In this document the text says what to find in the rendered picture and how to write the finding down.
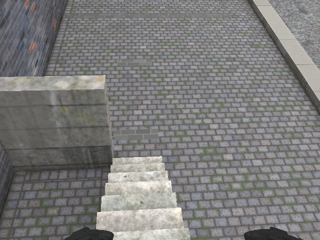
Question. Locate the stairs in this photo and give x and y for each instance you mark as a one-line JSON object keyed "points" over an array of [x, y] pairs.
{"points": [[139, 203]]}

